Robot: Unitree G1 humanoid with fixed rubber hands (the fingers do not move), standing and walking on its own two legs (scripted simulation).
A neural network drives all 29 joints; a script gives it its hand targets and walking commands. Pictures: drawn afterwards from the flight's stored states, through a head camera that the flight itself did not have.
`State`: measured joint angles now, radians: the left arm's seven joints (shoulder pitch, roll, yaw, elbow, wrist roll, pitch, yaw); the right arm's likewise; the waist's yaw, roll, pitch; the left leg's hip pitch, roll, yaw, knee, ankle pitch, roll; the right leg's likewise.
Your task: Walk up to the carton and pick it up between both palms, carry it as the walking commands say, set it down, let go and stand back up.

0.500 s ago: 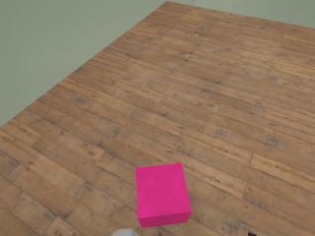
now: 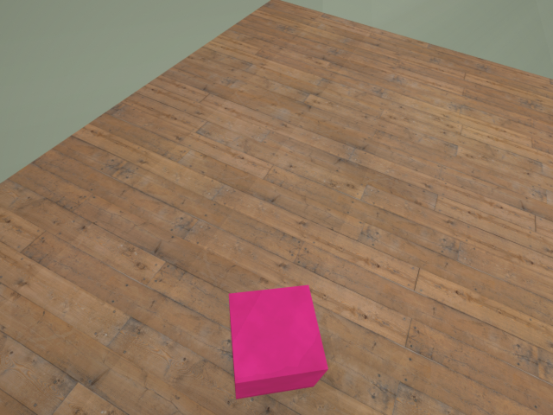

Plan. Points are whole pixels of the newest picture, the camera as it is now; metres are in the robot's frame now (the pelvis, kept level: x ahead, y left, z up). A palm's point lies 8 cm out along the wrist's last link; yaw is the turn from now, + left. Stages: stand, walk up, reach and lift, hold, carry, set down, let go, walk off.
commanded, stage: walk up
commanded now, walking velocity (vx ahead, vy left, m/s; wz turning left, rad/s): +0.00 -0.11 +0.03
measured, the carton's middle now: (272, 341) +0.42 -0.05 -0.66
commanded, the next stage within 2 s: stand in 1.78 s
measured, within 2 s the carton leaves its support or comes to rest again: neither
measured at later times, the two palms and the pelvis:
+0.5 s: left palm out of the picture +0.03 +0.18 -0.14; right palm out of the picture +0.02 -0.29 -0.14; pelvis -0.01 -0.05 +0.00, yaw +1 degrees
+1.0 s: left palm out of the picture -0.07 +0.17 -0.15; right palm out of the picture +0.05 -0.29 -0.14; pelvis -0.02 -0.06 -0.01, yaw +6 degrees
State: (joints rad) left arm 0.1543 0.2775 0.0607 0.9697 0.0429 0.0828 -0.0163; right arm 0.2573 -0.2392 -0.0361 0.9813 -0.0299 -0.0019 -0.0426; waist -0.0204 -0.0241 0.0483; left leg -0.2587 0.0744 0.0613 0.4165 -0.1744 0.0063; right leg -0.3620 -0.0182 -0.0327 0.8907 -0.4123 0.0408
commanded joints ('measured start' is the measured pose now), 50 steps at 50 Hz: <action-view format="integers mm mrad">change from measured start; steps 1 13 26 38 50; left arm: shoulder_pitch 24 -9 98 192 216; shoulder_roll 11 52 38 -9 -10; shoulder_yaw -12 -16 -14 -30 -17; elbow -40 -3 83 140 147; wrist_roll -17 -23 -26 -22 -22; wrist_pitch -12 -101 -84 -84 -69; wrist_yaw -4 36 54 62 72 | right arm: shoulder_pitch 14 62 10 -20 -15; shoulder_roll -165 -71 -76 -59 -42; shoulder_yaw -32 -9 -26 -22 -23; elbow -28 55 70 49 53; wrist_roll -10 15 14 8 11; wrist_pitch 1 35 -3 -3 -1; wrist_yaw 6 36 15 15 4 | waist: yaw -7 -12 27 21 17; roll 267 -164 77 71 34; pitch -59 -4 3 -17 -12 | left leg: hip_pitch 45 -62 21 -17 -44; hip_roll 196 -37 62 64 40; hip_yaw -158 -67 -155 -192 -150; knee -137 262 -94 -84 7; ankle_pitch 202 -198 134 46 132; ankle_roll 143 -29 9 15 7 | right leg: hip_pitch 58 225 242 212 223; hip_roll -2 -211 -94 -103 -120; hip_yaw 0 135 -7 -8 -33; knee -170 -644 -534 -539 -523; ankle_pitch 6 510 218 194 217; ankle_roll -17 -148 -47 -59 -75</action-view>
